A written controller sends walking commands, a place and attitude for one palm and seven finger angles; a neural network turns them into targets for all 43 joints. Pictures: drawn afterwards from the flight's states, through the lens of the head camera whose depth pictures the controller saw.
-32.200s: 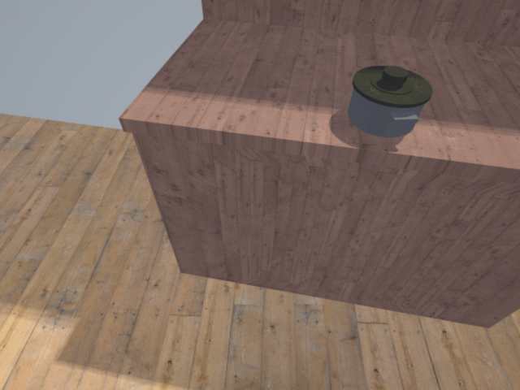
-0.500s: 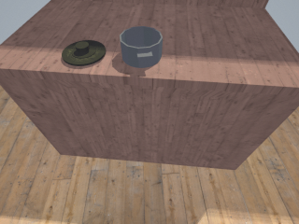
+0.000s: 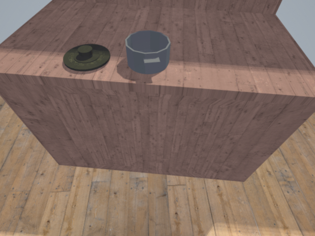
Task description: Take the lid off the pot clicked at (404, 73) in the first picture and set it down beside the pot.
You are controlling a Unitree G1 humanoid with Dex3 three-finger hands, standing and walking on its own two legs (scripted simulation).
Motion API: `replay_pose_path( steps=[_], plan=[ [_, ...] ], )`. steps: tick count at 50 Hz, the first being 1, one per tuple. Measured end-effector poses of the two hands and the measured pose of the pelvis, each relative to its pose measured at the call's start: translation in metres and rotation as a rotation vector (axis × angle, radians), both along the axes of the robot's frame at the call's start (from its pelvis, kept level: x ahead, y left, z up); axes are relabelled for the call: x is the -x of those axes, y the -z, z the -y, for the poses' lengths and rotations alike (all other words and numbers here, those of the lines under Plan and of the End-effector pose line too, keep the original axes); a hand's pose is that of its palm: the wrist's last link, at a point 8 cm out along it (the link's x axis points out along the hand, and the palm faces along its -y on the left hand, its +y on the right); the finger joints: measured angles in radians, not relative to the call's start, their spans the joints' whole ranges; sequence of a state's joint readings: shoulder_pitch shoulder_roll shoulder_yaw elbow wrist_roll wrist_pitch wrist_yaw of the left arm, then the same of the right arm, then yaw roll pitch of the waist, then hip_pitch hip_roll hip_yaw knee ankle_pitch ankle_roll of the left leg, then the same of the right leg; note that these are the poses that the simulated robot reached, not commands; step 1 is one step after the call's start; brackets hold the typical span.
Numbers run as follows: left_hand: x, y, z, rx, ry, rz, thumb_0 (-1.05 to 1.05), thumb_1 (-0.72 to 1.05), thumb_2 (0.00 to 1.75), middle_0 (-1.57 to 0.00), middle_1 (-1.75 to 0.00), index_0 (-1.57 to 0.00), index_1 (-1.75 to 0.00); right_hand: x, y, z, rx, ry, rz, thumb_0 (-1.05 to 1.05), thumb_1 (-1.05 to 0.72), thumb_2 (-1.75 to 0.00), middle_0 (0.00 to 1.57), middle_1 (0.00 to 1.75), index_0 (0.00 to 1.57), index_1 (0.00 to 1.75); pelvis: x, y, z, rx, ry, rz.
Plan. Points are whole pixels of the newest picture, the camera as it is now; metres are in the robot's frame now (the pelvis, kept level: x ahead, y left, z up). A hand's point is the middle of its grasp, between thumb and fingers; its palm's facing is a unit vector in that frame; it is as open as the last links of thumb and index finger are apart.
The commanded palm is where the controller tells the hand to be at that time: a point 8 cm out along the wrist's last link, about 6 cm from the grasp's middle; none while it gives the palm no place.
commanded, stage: let the arm hang, fingers relaxed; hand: left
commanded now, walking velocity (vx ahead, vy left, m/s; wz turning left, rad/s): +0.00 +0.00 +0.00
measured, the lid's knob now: (85, 50) +0.70 +0.30 +0.08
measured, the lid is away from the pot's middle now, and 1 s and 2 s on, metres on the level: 0.23 0.23 0.23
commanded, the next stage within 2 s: look to check the result in 0.80 s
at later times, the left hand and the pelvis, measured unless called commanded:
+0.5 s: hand out of the picture +0.00 +0.17 -0.18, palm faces +0.05 -0.98 -0.19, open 7.3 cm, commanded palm none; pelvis -0.01 +0.00 +0.00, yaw +0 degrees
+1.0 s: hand out of the picture -0.01 +0.17 -0.18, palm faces +0.04 -0.98 -0.18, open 7.4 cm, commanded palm none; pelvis -0.02 +0.00 +0.00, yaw -1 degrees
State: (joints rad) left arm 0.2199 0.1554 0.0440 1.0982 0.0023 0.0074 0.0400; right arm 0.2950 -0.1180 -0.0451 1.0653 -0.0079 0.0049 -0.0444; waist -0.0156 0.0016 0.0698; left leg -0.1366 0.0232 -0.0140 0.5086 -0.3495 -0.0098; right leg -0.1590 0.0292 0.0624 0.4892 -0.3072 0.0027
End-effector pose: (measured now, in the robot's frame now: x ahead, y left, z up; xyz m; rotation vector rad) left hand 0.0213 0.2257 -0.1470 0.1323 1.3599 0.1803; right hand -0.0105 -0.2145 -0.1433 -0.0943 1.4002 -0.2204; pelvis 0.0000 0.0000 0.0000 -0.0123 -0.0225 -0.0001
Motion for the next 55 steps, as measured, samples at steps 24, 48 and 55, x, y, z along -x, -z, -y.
replay_pose_path(
  steps=[24, 48, 55],
  plan=[
    [0.023, 0.001, 0.003, 0.010, -0.004, -0.040, 0.01, 0.92, 0.90, -0.20, -0.29, -0.19, -0.30, 0.019, 0.000, -0.010, -0.019, 0.013, -0.026, 0.01, -0.91, -0.90, 0.20, 0.30, 0.20, 0.29, 0.009, -0.001, -0.002, 0.000, 0.004, 0.000],
    [0.036, 0.001, 0.005, 0.018, -0.003, -0.057, 0.01, 0.92, 0.90, -0.20, -0.29, -0.19, -0.30, 0.026, 0.000, -0.013, -0.021, 0.015, -0.026, 0.01, -0.91, -0.90, 0.20, 0.30, 0.20, 0.29, 0.016, -0.001, -0.004, -0.001, 0.009, 0.000],
    [0.038, 0.000, 0.006, 0.017, -0.004, -0.058, 0.01, 0.92, 0.90, -0.20, -0.29, -0.19, -0.30, 0.028, 0.001, -0.014, -0.026, 0.018, -0.029, 0.01, -0.91, -0.90, 0.20, 0.30, 0.20, 0.29, 0.016, -0.001, -0.004, -0.002, 0.009, 0.001]
  ],
)
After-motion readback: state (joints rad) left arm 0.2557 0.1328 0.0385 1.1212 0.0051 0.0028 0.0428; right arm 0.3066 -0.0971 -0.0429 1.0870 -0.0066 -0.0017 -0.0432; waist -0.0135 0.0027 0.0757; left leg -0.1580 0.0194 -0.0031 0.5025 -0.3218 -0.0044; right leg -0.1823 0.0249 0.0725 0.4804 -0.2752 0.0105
